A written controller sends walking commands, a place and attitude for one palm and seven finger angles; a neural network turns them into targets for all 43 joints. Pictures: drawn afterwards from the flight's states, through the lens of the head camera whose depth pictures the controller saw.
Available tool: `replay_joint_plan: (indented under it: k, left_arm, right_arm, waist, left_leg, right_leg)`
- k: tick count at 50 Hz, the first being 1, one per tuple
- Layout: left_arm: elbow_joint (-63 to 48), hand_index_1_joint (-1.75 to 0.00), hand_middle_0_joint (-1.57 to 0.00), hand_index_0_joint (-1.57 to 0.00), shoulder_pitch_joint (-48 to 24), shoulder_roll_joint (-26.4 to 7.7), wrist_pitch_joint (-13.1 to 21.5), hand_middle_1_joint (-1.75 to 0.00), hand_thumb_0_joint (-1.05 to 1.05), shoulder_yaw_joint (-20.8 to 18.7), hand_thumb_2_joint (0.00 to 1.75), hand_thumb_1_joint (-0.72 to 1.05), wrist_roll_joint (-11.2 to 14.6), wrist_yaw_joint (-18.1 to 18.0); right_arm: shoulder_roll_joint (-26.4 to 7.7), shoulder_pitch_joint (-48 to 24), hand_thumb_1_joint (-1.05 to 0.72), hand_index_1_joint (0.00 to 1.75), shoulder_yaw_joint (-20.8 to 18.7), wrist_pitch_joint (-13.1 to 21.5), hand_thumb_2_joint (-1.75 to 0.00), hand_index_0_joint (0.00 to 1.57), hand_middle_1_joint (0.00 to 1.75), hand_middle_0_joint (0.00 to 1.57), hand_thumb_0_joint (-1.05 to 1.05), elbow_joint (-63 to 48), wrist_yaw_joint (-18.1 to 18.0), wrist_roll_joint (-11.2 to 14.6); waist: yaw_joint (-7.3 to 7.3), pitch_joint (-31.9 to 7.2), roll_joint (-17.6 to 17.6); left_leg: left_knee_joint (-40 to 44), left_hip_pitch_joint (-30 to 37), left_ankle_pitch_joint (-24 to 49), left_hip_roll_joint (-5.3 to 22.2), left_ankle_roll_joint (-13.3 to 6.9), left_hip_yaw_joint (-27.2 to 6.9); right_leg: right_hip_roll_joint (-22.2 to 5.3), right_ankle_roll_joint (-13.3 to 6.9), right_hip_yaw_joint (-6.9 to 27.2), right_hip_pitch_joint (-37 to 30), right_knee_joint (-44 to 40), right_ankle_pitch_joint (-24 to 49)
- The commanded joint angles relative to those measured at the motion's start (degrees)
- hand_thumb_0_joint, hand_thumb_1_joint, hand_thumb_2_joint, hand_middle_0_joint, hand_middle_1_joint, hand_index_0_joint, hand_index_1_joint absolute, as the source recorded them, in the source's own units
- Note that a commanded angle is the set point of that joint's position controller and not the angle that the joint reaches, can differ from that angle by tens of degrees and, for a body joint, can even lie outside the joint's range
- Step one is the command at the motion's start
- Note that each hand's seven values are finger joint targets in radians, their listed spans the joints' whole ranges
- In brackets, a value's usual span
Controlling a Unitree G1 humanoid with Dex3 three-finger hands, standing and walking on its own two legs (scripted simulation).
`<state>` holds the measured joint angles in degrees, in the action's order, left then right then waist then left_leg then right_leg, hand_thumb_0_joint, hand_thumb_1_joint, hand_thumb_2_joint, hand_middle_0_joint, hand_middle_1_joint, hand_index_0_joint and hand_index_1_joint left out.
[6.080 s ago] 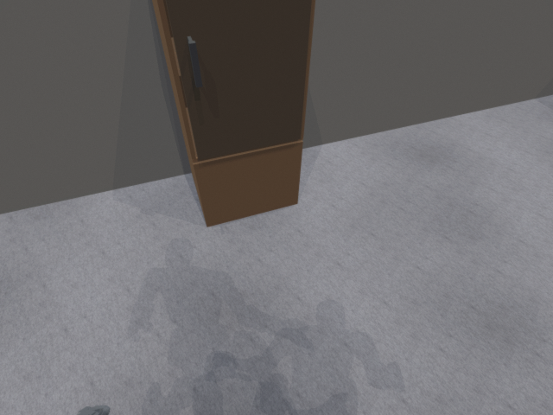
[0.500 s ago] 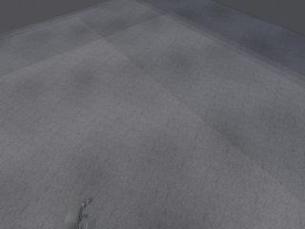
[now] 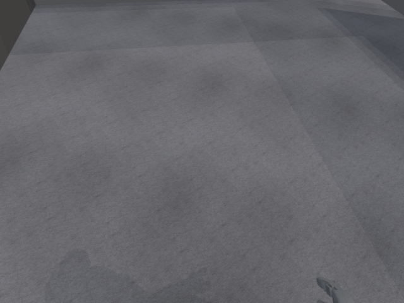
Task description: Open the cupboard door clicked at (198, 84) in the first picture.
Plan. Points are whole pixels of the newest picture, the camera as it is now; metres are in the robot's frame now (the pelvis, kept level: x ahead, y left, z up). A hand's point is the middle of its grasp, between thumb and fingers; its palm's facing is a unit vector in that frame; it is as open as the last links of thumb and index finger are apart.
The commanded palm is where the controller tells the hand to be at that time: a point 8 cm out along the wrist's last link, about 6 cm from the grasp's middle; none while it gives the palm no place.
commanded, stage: turn to face it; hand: left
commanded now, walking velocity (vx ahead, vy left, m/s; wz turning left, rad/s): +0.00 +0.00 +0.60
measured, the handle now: out of the picture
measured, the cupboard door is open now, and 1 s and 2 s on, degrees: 0 0 0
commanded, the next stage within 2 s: none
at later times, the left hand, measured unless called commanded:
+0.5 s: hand out of the picture +0.07 +0.19 -0.13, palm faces +0.27 -0.92 -0.29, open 7.4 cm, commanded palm none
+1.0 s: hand out of the picture -0.13 +0.21 -0.17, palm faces +0.59 -0.76 -0.27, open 7.4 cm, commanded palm none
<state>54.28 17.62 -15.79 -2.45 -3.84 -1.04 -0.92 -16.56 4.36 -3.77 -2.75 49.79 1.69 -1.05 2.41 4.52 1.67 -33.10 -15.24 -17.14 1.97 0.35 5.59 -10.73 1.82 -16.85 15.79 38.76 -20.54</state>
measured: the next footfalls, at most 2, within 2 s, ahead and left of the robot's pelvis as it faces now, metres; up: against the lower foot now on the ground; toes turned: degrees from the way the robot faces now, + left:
right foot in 0.44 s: +0.07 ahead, -0.12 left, +0.00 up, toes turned +12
left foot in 0.90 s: -0.05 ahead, +0.11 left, +0.00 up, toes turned +37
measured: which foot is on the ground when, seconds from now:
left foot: down 0.00-0.44, up 0.46-0.88, down 0.90-1.00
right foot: up 0.00-0.42, down 0.44-0.88, up 0.90-1.00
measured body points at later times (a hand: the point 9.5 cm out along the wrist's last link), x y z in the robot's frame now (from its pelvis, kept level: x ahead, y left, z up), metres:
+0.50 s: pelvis +0.00 -0.03 +0.01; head +0.03 -0.05 +0.45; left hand +0.06 +0.24 -0.11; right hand +0.11 -0.27 -0.15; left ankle -0.02 +0.10 -0.70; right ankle +0.03 -0.13 -0.73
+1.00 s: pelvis -0.03 +0.00 +0.01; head -0.02 +0.04 +0.45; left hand -0.16 +0.25 -0.15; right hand +0.20 -0.16 -0.11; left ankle -0.08 +0.09 -0.72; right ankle +0.03 -0.14 -0.66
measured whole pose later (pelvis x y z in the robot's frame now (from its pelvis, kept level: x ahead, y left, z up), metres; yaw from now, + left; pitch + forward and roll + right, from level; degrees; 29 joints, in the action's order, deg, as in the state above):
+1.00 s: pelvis -0.03 +0.00 +0.01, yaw +34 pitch -1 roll -1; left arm 54.0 13.6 -16.6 -4.9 -4.9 -0.8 -1.2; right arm -13.3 8.6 -3.3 -1.2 51.2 0.7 -1.2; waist 0.6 4.6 3.1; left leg -34.8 -16.4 -17.9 0.6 -2.0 3.2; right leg -8.0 4.9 -4.9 25.2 61.2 -29.0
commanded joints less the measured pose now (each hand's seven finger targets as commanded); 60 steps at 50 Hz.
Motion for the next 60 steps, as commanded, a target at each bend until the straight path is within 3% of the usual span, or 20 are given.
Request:
replay_joint_plan:
  k: [1,3,6,16,20,21,22,23,26,28,32,39,42,43,44,45,47,49,52,60]
  left_arm:
    - [-8.6,-0.3,-0.2,-0.2,-6.9,-5.3,0.3,-0.3,0.0,-0.6,0.9,0.9,-0.3,-0.4]
    - [-7.0,-0.3,-0.2,-0.2,-7.8,-5.4,0.5,-0.3,0.0,-1.3,0.9,0.9,0.1,-0.1]
    - [-5.4,-0.3,-0.2,-0.2,-3.6,-5.4,0.5,-0.3,0.0,-1.5,0.9,0.9,0.0,0.6]
    - [-9.2,-0.3,-0.2,-0.2,-9.3,-3.2,1.1,-0.3,0.0,-1.0,0.9,0.9,0.5,-0.2]
    - [-8.3,-0.3,-0.2,-0.2,-3.2,-3.2,2.0,-0.3,0.0,-1.2,0.9,0.9,0.9,-0.6]
    - [-8.1,-0.3,-0.2,-0.2,-0.9,-5.8,2.8,-0.3,0.0,-1.6,0.9,0.9,0.6,-0.9]
    - [-8.2,-0.3,-0.2,-0.2,-0.2,-11.8,3.4,-0.3,0.0,-2.8,0.9,0.9,-0.5,-1.5]
    - [-9.1,-0.3,-0.2,-0.2,-0.9,-12.8,2.8,-0.3,0.0,-2.3,0.9,0.9,-0.1,-1.3]
    - [-10.5,-0.3,-0.2,-0.2,-10.1,-6.4,2.7,-0.3,0.0,-1.1,0.9,0.9,0.1,-1.2]
    - [-10.6,-0.3,-0.2,-0.2,-10.4,-4.9,3.1,-0.3,0.0,-0.4,0.9,0.9,0.0,-1.2]
    - [-8.8,-0.3,-0.2,-0.2,-6.6,-6.2,2.9,-0.3,0.0,-0.8,0.9,0.9,-0.3,-1.4]
    - [-6.2,-0.3,-0.2,-0.2,-2.5,-9.6,2.2,-0.3,0.0,-2.1,0.9,0.9,-0.8,-1.0]
    - [-5.8,-0.3,-0.2,-0.2,-3.4,-9.5,1.7,-0.3,0.0,-2.4,0.9,0.9,-0.4,-0.7]
    - [-5.8,-0.3,-0.2,-0.2,-3.5,-8.7,1.4,-0.3,0.0,-2.4,0.9,0.9,0.1,-0.6]
    - [-7.7,-0.3,-0.2,-0.2,-2.9,-5.3,1.0,-0.3,0.0,-2.1,0.9,0.9,0.6,-0.1]
    - [-10.2,-0.3,-0.2,-0.2,-6.7,-2.9,0.9,-0.3,0.0,-0.8,0.9,0.9,0.2,0.0]
    - [-9.7,-0.3,-0.2,-0.2,-11.2,-3.4,0.4,-0.3,0.0,-1.2,0.9,0.9,0.0,-0.6]
    - [-7.6,-0.3,-0.2,-0.2,-9.2,-4.0,0.5,-0.3,0.0,-1.6,0.9,0.9,0.1,0.1]
    - [-6.4,-0.3,-0.2,-0.2,-6.1,-4.4,0.4,-0.3,0.0,-1.5,0.9,0.9,0.1,0.4]
    - [-9.2,-0.3,-0.2,-0.2,-10.4,-3.5,0.7,-0.3,0.0,-1.0,0.9,0.9,0.4,-0.2]
  right_arm:
    - [-15.2,12.5,-0.9,0.3,-3.6,1.5,-0.9,0.2,0.3,0.2,0.0,-0.4,-1.3,0.4]
    - [-11.8,6.4,-0.9,0.3,-2.7,1.6,-0.9,0.2,0.3,0.2,0.0,-1.8,-2.0,0.0]
    - [-9.4,1.6,-0.9,0.3,-1.9,2.0,-0.9,0.2,0.3,0.2,0.0,-3.3,-1.7,0.2]
    - [-8.8,6.6,-0.9,0.3,-3.1,1.5,-0.9,0.2,0.3,0.2,0.0,-2.1,-1.7,-0.3]
    - [-8.1,4.1,-0.9,0.3,-3.5,1.1,-0.9,0.2,0.3,0.2,0.0,-3.0,-1.7,0.0]
    - [-6.1,4.8,-0.9,0.3,-3.2,1.2,-0.9,0.2,0.3,0.2,0.0,-3.3,-1.4,0.5]
    - [-1.1,7.0,-0.9,0.3,-2.4,1.3,-0.9,0.2,0.3,0.2,0.0,-4.4,-1.2,0.8]
    - [-3.4,6.4,-0.9,0.3,-2.9,1.2,-0.9,0.2,0.3,0.2,0.0,-5.0,-1.2,0.0]
    - [-3.5,7.7,-0.9,0.3,-3.4,-0.6,-0.9,0.2,0.3,0.2,0.0,-1.1,-0.2,-0.3]
    - [-2.7,8.9,-0.9,0.3,-2.9,-0.9,-0.9,0.2,0.3,0.2,0.0,0.0,0.3,-0.4]
    - [-2.2,6.5,-0.9,0.3,-2.5,-1.3,-0.9,0.2,0.3,0.2,0.0,-0.1,0.5,-0.3]
    - [-0.9,2.3,-0.9,0.3,-1.0,0.0,-0.9,0.2,0.3,0.2,0.0,-1.5,0.3,0.5]
    - [-1.9,6.1,-0.9,0.3,-1.2,0.8,-0.9,0.2,0.3,0.2,0.0,-1.2,0.0,0.4]
    - [-4.3,9.2,-0.9,0.3,-1.8,1.3,-0.9,0.2,0.3,0.2,0.0,-0.4,0.0,0.3]
    - [-11.0,12.2,-0.9,0.3,-3.4,1.9,-0.9,0.2,0.3,0.2,0.0,-0.5,-0.3,-0.2]
    - [-15.2,15.6,-0.9,0.3,-4.2,1.6,-0.9,0.2,0.3,0.2,0.0,0.4,-0.7,0.1]
    - [-12.0,14.4,-0.9,0.3,-3.5,1.8,-0.9,0.2,0.3,0.2,0.0,1.1,-2.0,-0.1]
    - [-8.8,7.6,-0.9,0.3,-2.1,2.0,-0.9,0.2,0.3,0.2,0.0,-0.8,-2.2,-0.2]
    - [-8.1,5.7,-0.9,0.3,-1.9,2.3,-0.9,0.2,0.3,0.2,0.0,-1.7,-2.1,0.1]
    - [-8.9,8.1,-0.9,0.3,-2.9,1.5,-0.9,0.2,0.3,0.2,0.0,-1.4,-1.8,-0.3]
  waist:
    - [-7.57,-11.5,-14.0]
    - [-5.27,-5.9,-13.5]
    - [-2.24,-5.6,-9.9]
    - [-4.5,-6.2,-12.0]
    - [-1.08,-8.6,-10.6]
    - [0.09,-9.7,-4.2]
    - [-0.02,-10.2,15.3]
    - [0.1,-9.5,13.1]
    - [-4.01,-2.2,7.2]
    - [-4.19,-1.3,8.3]
    - [-2.33,-1.9,8.2]
    - [0.38,-5.8,11.5]
    - [-1.97,-7.7,9.4]
    - [-4.03,-9.6,4.5]
    - [-5.63,-11.4,-12.4]
    - [-7.48,-10.7,-19.9]
    - [-7.55,-8.3,-15.7]
    - [-4.19,-4.6,-12.2]
    - [-2.97,-6.5,-10.4]
    - [-4.82,-6.4,-10.8]
  left_leg:
    - [11.8,17.3,36.8,23.6,-12.7,-24.7]
    - [12.5,9.8,29.7,16.9,-10.8,-19.7]
    - [13.5,5.9,24.8,10.9,-8.1,-14.2]
    - [11.7,5.7,24.5,10.1,-10.2,-24.3]
    - [5.9,-1.4,23.7,6.9,-7.5,-25.9]
    - [0.5,-7.8,15.9,3.8,-4.3,-23.9]
    - [-13.8,-20.4,-9.0,-5.7,1.5,-11.4]
    - [-25.6,-20.0,-17.9,-4.7,2.1,-10.2]
    - [-38.5,-18.2,-6.7,-0.8,2.6,-9.8]
    - [-39.1,-17.8,-2.6,-0.3,3.7,-7.4]
    - [-32.6,-17.3,-4.0,0.6,4.7,-5.1]
    - [-12.2,-9.2,-9.2,-0.3,3.5,0.4]
    - [1.6,-0.9,-1.0,-0.8,2.4,1.7]
    - [9.5,7.6,7.1,0.6,1.4,-0.5]
    - [12.7,17.4,22.1,14.0,-4.4,-19.0]
    - [12.9,17.8,39.4,23.6,-11.2,-27.7]
    - [12.5,11.8,30.0,19.3,-11.5,-25.1]
    - [13.3,7.2,28.0,13.4,-8.9,-18.8]
    - [13.8,7.6,26.4,10.6,-8.3,-16.0]
    - [13.2,8.2,21.7,10.7,-10.4,-24.7]
  right_leg:
    - [1.6,3.5,13.6,20.6,26.4,-15.9]
    - [2.0,3.8,15.9,20.5,29.3,-8.1]
    - [3.4,4.1,15.3,15.5,26.8,-1.6]
    - [7.8,3.7,16.1,9.8,9.2,-4.7]
    - [9.5,2.7,15.3,-4.8,-9.7,4.5]
    - [5.2,1.8,19.1,-13.8,-18.9,9.5]
    - [-12.7,-4.0,36.3,-21.6,-23.9,14.2]
    - [-19.3,-9.5,37.1,-13.6,-22.7,18.3]
    - [-9.9,-7.3,25.3,-2.1,-23.4,9.3]
    - [-7.1,-6.5,18.9,-2.5,-22.6,12.9]
    - [-8.5,-7.6,15.9,-6.9,-22.2,14.2]
    - [-11.1,-8.9,12.3,-11.5,-15.8,29.3]
    - [-10.3,-5.5,8.4,-9.3,-8.8,28.1]
    - [-9.1,-2.7,6.7,-3.8,-1.6,23.4]
    - [-1.7,1.9,4.4,11.0,11.2,1.8]
    - [2.3,3.6,8.6,19.6,21.3,-19.6]
    - [2.4,3.0,15.5,20.9,28.8,-13.1]
    - [2.5,3.4,16.1,18.7,29.5,-4.6]
    - [3.6,4.0,15.9,15.6,26.4,-1.4]
    - [6.6,3.9,16.7,13.1,13.4,-4.4]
